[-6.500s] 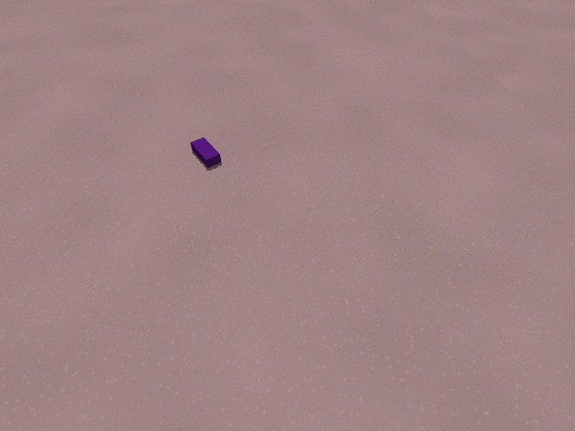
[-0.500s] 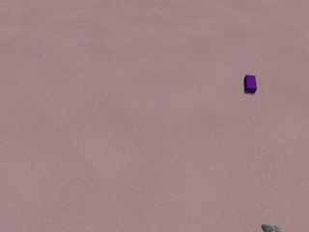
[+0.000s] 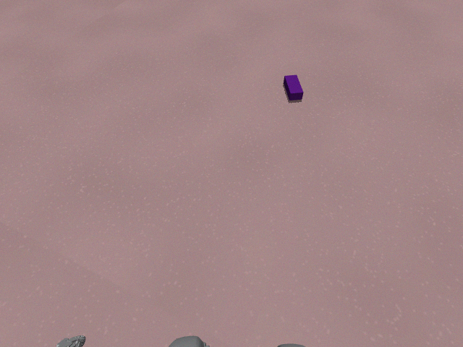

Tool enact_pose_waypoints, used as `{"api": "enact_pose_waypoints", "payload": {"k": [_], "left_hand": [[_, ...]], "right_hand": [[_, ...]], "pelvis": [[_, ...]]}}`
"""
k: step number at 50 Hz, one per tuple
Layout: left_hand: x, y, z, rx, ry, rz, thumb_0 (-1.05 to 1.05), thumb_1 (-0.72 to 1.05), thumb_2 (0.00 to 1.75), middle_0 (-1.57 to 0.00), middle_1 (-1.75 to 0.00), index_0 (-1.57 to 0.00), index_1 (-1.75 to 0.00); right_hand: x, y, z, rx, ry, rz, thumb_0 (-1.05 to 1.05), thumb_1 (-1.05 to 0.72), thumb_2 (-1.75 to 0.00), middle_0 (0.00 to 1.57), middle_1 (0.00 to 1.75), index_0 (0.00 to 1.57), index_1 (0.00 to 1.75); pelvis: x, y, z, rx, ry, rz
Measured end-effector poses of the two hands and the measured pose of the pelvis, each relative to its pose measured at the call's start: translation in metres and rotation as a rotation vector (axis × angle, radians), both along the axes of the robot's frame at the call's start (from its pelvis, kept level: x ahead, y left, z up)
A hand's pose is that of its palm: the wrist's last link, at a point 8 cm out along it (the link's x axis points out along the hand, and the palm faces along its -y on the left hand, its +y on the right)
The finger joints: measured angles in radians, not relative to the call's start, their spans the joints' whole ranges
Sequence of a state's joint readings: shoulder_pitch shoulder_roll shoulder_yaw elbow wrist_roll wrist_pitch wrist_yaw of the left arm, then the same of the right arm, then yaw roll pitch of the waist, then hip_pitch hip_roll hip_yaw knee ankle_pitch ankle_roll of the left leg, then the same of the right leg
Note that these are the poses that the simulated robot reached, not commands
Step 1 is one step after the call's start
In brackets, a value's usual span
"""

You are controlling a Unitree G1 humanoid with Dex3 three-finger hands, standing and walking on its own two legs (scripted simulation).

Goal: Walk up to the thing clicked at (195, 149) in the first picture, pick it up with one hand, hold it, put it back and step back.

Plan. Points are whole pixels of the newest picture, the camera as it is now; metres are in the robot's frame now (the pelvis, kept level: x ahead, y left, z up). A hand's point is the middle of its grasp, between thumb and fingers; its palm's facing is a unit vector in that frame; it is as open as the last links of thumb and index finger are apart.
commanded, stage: walk up
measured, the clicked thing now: (293, 87) +1.67 -0.37 -0.73
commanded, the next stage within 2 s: stand in 1.12 s
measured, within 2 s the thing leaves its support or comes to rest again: neither
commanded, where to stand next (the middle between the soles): +0.07 +0.00 m, yaw -14 degrees
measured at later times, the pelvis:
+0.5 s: pelvis +0.00 +0.00 +0.00, yaw -10 degrees
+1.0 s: pelvis +0.00 +0.00 +0.01, yaw -14 degrees
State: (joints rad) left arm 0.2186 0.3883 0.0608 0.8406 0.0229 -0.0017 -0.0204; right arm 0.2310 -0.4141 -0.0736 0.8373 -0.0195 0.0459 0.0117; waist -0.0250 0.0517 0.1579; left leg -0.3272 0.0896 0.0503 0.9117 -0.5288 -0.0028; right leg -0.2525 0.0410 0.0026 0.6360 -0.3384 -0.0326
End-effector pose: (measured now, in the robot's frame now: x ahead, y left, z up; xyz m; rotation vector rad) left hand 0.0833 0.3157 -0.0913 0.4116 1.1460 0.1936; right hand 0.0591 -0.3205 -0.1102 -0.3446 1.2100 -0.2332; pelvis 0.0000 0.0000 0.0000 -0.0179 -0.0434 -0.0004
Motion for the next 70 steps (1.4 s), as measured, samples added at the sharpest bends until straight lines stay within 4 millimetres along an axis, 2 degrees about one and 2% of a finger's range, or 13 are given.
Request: {"api": "enact_pose_waypoints", "payload": {"k": [7,14,20,23,27,31,35,43,56,63,70], "left_hand": [[0.016,-0.015,0.008,-0.005,-0.027,-0.059,0.01,0.91,0.9,-0.2,-0.3,-0.2,-0.3],[0.035,-0.005,-0.013,-0.036,-0.041,-0.093,0.01,0.9,0.9,-0.2,-0.3,-0.2,-0.3],[0.047,-0.006,-0.017,-0.053,-0.028,-0.115,0.01,0.91,0.9,-0.2,-0.3,-0.2,-0.3],[0.047,-0.01,-0.015,-0.053,-0.016,-0.134,0.01,0.91,0.9,-0.2,-0.3,-0.2,-0.3],[0.04,-0.016,-0.015,-0.019,-0.003,-0.15,0.01,0.91,0.9,-0.2,-0.3,-0.2,-0.3],[0.031,-0.023,-0.011,-0.01,0.019,-0.162,0.01,0.91,0.9,-0.2,-0.3,-0.2,-0.3],[0.032,-0.026,-0.01,-0.019,0.029,-0.171,0.01,0.91,0.9,-0.2,-0.3,-0.2,-0.3],[0.053,-0.036,-0.009,-0.056,-0.007,-0.173,0.01,0.91,0.9,-0.2,-0.3,-0.2,-0.3],[0.077,-0.044,0.004,-0.064,-0.012,-0.208,0.01,0.91,0.9,-0.2,-0.3,-0.2,-0.3],[0.075,-0.041,0.004,-0.071,0.005,-0.196,0.01,0.91,0.9,-0.2,-0.3,-0.2,-0.3],[0.06,-0.034,0.0,-0.07,0.05,-0.171,0.01,0.91,0.9,-0.2,-0.3,-0.2,-0.3]], "right_hand": [[-0.003,0.007,0.0,0.031,-0.032,-0.025,0.01,-0.9,-0.89,0.2,0.3,0.2,0.3],[-0.004,0.018,0.003,-0.01,-0.078,-0.049,0.01,-0.9,-0.89,0.2,0.3,0.2,0.3],[-0.018,0.021,0.018,-0.019,-0.097,-0.069,0.01,-0.9,-0.89,0.21,0.3,0.2,0.3],[-0.024,0.013,0.02,-0.026,-0.096,-0.076,0.01,-0.9,-0.89,0.21,0.3,0.2,0.3],[-0.032,-0.004,0.01,-0.024,-0.088,-0.104,0.01,-0.9,-0.89,0.21,0.3,0.2,0.3],[-0.036,-0.009,0.004,-0.006,-0.069,-0.146,0.01,-0.9,-0.89,0.2,0.3,0.2,0.3],[-0.039,-0.004,0.0,0.008,-0.07,-0.158,0.01,-0.9,-0.89,0.2,0.3,0.2,0.3],[-0.047,0.017,0.001,0.059,-0.049,-0.174,0.01,-0.9,-0.89,0.2,0.3,0.2,0.3],[-0.054,0.02,0.009,0.067,-0.05,-0.229,0.01,-0.9,-0.89,0.2,0.3,0.2,0.3],[-0.064,0.021,0.014,0.054,-0.01,-0.235,0.01,-0.9,-0.89,0.2,0.3,0.2,0.3],[-0.067,0.023,0.015,0.051,0.021,-0.23,0.01,-0.9,-0.89,0.2,0.3,0.2,0.3]], "pelvis": [[0.004,0.0,0.006,0.024,0.002,-0.064],[0.004,0.014,-0.007,0.031,-0.001,-0.098],[0.001,0.013,0.0,0.011,-0.006,-0.142],[-0.001,0.008,0.002,0.003,-0.001,-0.16],[-0.004,-0.001,-0.004,-0.019,-0.006,-0.177],[-0.003,-0.004,-0.002,-0.002,-0.004,-0.195],[-0.002,0.0,-0.001,0.007,0.001,-0.2],[-0.002,0.001,0.007,0.019,-0.014,-0.221],[-0.003,0.007,0.019,0.021,-0.017,-0.248],[-0.003,0.009,0.024,0.019,-0.013,-0.227],[-0.004,0.01,0.025,0.018,-0.003,-0.219]]}}
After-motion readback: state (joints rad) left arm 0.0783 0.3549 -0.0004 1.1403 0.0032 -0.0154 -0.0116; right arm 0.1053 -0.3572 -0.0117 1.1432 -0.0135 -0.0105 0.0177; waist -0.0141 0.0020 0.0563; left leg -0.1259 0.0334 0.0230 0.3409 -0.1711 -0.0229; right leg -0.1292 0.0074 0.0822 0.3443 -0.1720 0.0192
